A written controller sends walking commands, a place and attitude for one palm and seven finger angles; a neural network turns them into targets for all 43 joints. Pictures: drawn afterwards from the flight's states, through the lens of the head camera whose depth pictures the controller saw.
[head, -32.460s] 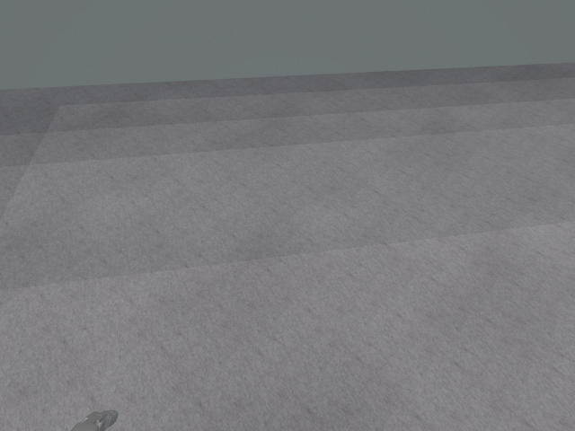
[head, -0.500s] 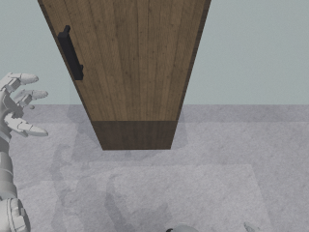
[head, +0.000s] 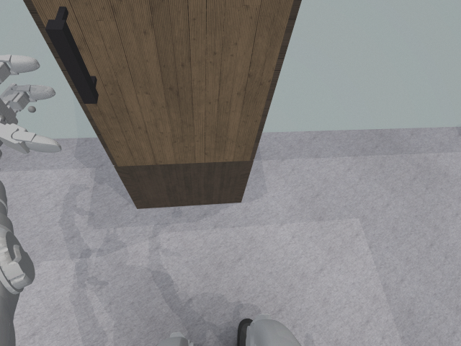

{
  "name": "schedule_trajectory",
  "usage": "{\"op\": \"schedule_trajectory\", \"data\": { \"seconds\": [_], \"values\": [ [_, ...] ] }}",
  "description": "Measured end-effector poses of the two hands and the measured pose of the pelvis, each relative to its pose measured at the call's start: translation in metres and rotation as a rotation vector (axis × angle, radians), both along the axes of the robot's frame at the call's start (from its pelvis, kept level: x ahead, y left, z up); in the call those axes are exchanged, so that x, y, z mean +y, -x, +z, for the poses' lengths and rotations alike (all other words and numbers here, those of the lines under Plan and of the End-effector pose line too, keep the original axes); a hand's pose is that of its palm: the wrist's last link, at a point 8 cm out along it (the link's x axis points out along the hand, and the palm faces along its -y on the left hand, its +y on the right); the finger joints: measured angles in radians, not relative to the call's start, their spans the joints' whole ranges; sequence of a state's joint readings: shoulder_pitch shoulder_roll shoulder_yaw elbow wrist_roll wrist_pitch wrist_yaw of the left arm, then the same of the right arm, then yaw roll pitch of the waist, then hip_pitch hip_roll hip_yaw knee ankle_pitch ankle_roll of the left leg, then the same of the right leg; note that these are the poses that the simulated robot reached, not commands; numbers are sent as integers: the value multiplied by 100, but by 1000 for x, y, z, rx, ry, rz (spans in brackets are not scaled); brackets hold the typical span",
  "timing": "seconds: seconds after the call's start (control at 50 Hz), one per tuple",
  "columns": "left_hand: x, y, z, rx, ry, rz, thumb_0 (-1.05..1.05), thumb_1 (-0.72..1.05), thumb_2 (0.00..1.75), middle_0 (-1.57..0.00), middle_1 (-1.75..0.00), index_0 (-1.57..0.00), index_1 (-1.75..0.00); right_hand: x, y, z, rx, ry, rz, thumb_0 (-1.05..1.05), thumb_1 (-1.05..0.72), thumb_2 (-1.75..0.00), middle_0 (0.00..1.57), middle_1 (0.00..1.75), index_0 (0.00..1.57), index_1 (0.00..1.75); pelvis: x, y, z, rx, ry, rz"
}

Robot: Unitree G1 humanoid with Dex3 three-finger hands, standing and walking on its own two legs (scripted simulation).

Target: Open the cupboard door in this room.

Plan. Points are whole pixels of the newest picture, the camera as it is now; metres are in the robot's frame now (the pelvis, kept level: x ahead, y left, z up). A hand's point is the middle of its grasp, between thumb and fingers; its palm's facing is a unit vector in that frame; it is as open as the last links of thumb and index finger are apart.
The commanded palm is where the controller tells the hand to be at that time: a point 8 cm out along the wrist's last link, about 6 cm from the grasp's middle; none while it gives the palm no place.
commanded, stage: move the hooked fingers beside the handle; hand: left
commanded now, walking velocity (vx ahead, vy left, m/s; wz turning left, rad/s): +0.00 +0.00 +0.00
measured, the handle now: (77, 58) +0.60 +0.26 +0.09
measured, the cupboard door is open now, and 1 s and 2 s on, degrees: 0 0 0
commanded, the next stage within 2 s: slide the fingers in behind the handle in 1.28 s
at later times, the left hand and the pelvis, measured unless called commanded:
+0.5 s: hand (30, 74) +0.54 +0.31 +0.11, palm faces +0.04 -1.00 -0.01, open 14.0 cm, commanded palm +0.53 +0.36 +0.10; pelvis +0.02 +0.00 -0.01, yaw -1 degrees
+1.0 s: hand (28, 74) +0.55 +0.32 +0.10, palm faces +0.04 -1.00 -0.01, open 14.0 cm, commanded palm +0.53 +0.35 +0.09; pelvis +0.03 +0.01 -0.01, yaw -1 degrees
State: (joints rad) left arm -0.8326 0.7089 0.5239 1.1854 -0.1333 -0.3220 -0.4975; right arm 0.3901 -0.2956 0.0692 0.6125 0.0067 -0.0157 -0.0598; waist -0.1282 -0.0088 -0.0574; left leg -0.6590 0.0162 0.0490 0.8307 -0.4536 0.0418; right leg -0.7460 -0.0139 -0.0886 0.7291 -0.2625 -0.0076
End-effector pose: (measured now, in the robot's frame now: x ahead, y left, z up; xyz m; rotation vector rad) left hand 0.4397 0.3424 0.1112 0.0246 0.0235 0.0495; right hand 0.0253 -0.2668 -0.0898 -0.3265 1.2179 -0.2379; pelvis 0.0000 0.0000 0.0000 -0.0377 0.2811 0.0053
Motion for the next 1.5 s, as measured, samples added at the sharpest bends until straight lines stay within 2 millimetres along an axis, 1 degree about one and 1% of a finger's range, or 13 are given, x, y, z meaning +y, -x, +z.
{"op": "schedule_trajectory", "data": {
  "seconds": [0.16,0.28,0.38,0.5,0.6,0.72,0.8,0.9,1.0,1.12,1.2,1.4,1.5],
  "values": [
    [6,-28,-2,29,8,3,-1,-50,30,-30,-120,-30,-120,-7,28,3,124,28,-58,1,-91,-90,20,30,20,30,-2,-5,-3,42,9,-5],
    [15,-46,2,10,1,13,-1,-50,30,-30,-120,-30,-120,-8,42,8,197,46,-89,1,-91,-90,20,30,20,30,-2,-9,-4,75,16,-8],
    [20,-59,3,14,13,0,-1,-50,30,-30,-120,-30,-120,-6,48,10,246,48,-103,1,-91,-90,20,30,20,30,-1,-12,-6,96,23,-6],
    [24,-76,0,40,14,-4,-1,-50,30,-30,-120,-30,-120,0,48,10,276,50,-113,1,-91,-90,20,30,20,30,2,-15,-9,127,33,-2],
    [25,-86,0,14,-1,-6,-1,-50,30,-30,-120,-30,-120,7,50,9,294,37,-126,0,-91,-90,20,30,20,30,5,-19,-10,149,39,-7],
    [25,-88,-12,50,22,-22,-1,-50,30,-30,-120,-30,-120,17,48,8,306,7,-136,0,-91,-90,20,30,20,30,8,-25,-10,152,43,-14],
    [31,-86,-18,55,22,2,-1,-50,30,-30,-120,-30,-120,20,43,8,296,0,-133,0,-91,-90,20,30,20,30,9,-28,-10,152,45,-17],
    [36,-84,-14,20,4,20,-1,-50,30,-30,-120,-30,-120,19,36,8,293,0,-121,0,-91,-90,20,30,20,30,10,-31,-10,148,51,-11],
    [33,-84,-9,19,11,-11,-1,-50,30,-30,-120,-30,-120,17,29,8,288,2,-111,0,-91,-90,20,30,20,30,10,-33,-9,141,53,-4],
    [25,-83,-15,52,22,-25,-1,-50,30,-30,-120,-30,-120,13,21,7,257,6,-103,0,-91,-90,20,30,20,30,9,-33,-9,133,51,-5],
    [24,-81,-17,41,21,2,-1,-50,30,-30,-120,-30,-120,11,18,6,232,9,-100,0,-91,-90,20,30,20,30,8,-31,-10,131,48,-11],
    [29,-73,-8,25,7,12,-1,-50,30,-30,-120,-30,-120,7,29,4,247,7,-101,0,-91,-90,20,30,20,30,4,-23,-11,125,46,-9],
    [26,-71,-8,39,4,-10,-1,-50,30,-30,-120,-30,-120,6,37,3,263,10,-102,0,-91,-90,20,30,20,30,3,-18,-12,126,45,-5]
  ]
}}
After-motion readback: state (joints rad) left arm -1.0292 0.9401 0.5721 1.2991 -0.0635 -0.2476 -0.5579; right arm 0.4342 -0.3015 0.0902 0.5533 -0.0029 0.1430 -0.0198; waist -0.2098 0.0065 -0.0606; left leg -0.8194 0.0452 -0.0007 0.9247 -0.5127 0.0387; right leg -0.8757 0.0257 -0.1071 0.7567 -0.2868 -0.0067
